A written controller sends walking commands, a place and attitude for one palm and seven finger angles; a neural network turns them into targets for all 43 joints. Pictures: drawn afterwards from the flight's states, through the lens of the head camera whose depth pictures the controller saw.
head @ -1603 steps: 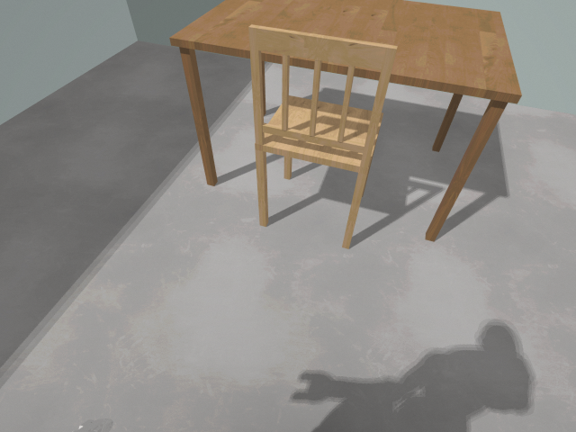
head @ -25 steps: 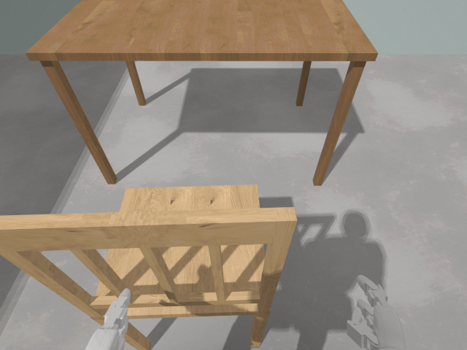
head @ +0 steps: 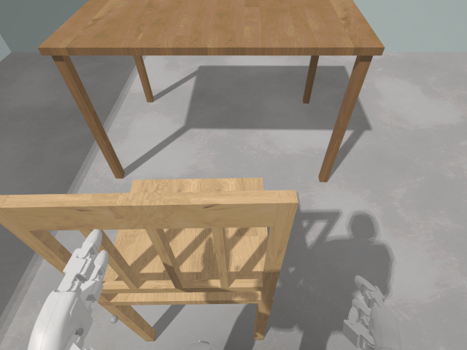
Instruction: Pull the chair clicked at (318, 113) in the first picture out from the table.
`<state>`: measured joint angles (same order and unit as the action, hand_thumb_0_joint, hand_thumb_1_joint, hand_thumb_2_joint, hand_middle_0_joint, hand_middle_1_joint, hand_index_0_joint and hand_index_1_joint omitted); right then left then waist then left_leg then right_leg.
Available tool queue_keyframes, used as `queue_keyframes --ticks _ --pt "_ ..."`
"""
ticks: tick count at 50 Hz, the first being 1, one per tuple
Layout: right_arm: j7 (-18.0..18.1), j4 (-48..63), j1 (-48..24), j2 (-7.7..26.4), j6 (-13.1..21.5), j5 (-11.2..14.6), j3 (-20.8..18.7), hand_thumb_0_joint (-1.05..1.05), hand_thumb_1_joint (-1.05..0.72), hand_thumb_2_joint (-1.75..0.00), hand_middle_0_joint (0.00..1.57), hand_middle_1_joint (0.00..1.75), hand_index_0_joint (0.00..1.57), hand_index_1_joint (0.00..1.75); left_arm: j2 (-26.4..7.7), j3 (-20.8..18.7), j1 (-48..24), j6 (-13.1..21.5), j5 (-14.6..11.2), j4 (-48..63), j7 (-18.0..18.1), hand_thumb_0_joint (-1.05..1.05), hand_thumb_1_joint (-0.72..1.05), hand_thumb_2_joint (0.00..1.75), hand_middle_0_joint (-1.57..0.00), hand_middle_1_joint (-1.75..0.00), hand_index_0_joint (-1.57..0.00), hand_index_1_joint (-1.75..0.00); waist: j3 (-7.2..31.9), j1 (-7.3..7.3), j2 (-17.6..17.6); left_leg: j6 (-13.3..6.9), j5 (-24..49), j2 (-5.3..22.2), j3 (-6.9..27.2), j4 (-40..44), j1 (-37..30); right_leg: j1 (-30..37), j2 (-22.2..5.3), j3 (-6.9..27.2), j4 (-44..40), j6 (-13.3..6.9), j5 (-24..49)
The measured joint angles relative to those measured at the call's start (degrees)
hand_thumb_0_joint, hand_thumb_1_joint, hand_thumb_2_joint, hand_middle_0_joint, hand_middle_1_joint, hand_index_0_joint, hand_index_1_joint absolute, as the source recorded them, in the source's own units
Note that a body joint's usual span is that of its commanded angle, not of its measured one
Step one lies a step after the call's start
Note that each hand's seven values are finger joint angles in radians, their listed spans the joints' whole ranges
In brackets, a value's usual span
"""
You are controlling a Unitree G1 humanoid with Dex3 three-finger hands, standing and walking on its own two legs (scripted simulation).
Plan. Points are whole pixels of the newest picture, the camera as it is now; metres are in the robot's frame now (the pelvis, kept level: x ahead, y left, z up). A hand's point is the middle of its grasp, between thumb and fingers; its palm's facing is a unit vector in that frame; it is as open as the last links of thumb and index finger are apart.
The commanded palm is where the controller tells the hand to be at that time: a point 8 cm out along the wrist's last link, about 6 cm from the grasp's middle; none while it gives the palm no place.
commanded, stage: draw the hand back to the body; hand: left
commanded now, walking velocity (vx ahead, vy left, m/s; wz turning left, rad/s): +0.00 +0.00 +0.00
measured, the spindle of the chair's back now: (168, 259) +0.28 +0.15 -0.03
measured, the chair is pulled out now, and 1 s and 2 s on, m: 0.60 0.59 0.59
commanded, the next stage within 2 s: step back with the hand held close in 1.12 s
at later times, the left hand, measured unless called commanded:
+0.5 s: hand (53, 296) +0.16 +0.24 +0.12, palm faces +0.24 -0.85 -0.47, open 11.1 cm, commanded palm +0.14 +0.29 +0.20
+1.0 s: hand (25, 202) +0.23 +0.26 +0.22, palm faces +0.45 -0.78 -0.43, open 7.3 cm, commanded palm +0.17 +0.30 +0.24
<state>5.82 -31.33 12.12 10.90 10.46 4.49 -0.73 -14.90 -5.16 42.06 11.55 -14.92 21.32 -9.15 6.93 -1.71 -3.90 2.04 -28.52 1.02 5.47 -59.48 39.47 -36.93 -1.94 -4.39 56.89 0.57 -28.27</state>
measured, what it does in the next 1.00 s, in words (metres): rises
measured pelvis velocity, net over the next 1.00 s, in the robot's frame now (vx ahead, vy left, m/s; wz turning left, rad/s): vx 0.03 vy -0.01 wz -0.01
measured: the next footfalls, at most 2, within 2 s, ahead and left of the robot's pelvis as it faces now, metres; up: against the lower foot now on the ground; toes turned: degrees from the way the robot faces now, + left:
none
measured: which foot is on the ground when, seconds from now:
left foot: down 0.00-1.00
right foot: down 0.00-1.00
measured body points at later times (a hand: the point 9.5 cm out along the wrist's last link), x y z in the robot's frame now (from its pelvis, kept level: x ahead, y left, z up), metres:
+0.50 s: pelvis +0.02 +0.00 +0.05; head +0.02 -0.02 +0.50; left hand +0.15 +0.28 +0.15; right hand +0.23 -0.20 -0.03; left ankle +0.02 +0.14 -0.67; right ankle +0.01 -0.13 -0.67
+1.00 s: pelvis +0.03 -0.01 +0.06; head +0.02 -0.04 +0.51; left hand +0.20 +0.30 +0.24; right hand +0.24 -0.22 -0.03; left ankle +0.02 +0.14 -0.67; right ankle +0.01 -0.13 -0.67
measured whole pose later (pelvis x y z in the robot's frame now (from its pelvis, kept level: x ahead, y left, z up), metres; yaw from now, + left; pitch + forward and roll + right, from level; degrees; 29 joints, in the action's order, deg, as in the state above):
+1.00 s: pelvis +0.03 -0.01 +0.06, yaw +0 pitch -4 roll +0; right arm 4.1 -38.1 7.5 13.1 5.3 0.9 0.6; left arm -19.6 -19.4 24.8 1.6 -3.5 21.3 7.0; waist -1.4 -3.3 -5.5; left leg 1.8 -17.4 1.5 3.5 -28.3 7.4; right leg -6.1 -1.6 -3.6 27.2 0.6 -17.5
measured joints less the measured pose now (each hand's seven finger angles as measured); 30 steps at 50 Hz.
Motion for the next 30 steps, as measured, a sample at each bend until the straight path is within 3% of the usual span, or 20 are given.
queue_keyframes --ticks 3,7,11,17,30 --pt "0.6 -0.5 0.4 0.3 1.5 0.1 0.6 0.02 -0.9 -0.9 0.21 0.3 0.2 0.3 -1.0 -0.5 -0.1 -1.6 -0.9 -0.2 0.0 -0.01 -0.51 0.22 -0.01 -0.01 -0.05 -0.03 -0.5 0.08 0.0 0.1 0.8 0.2 0.2 2.0 -2.2 2.3 0.2 -0.2 -2.2 -0.1 0.9" --pt "1.9 -1.4 0.9 1.0 -0.2 -1.3 1.1 0.02 -0.9 -0.9 0.2 0.3 0.2 0.3 -5.0 0.1 -0.8 -8.5 7.9 2.9 8.6 -0.01 -0.43 0.26 -0.02 -0.03 -0.1 -0.07 -2.4 -1.2 -0.5 0.2 2.2 0.8 0.3 6.3 -8.3 8.8 0.8 -0.5 -7.3 -0.1 2.7" --pt "2.5 -2.7 0.2 1.4 -1.9 -2.1 1.9 0.02 -0.9 -0.9 0.2 0.3 0.2 0.3 -5.5 -0.7 -1.8 -12.0 11.0 3.3 14.0 -0.01 -0.32 0.31 -0.04 -0.05 -0.14 -0.1 -4.1 -1.53 -1.2 -0.1 4.2 0.8 0.0 11.8 -14.4 15.1 0.8 -0.5 -13.3 -0.1 5.1" --pt "2.3 -4.2 -1.3 1.4 -2.2 -3.0 2.7 0.02 -0.9 -0.9 0.2 0.3 0.2 0.3 -5.8 -0.8 -3.3 -13.4 12.3 1.6 15.3 -0.01 -0.12 0.41 -0.06 -0.09 -0.25 -0.19 -6.7 -2.34 -1.0 -0.4 6.9 0.5 -0.6 18.5 -20.9 21.4 0.4 -0.2 -19.6 0.2 7.6" --pt "1.2 -6.8 -3.3 2.3 0.9 -3.8 3.5 0.02 -0.9 -0.9 0.21 0.3 0.2 0.3 -8.5 -3.5 -5.8 -17.1 12.7 1.5 15.4 0.0 0.34 0.63 -0.13 -0.19 -0.47 -0.37 -10.1 -4.52 -0.9 -0.6 9.8 -0.3 -1.0 27.2 -29.7 29.7 -0.4 -0.2 -27.0 0.4 9.8"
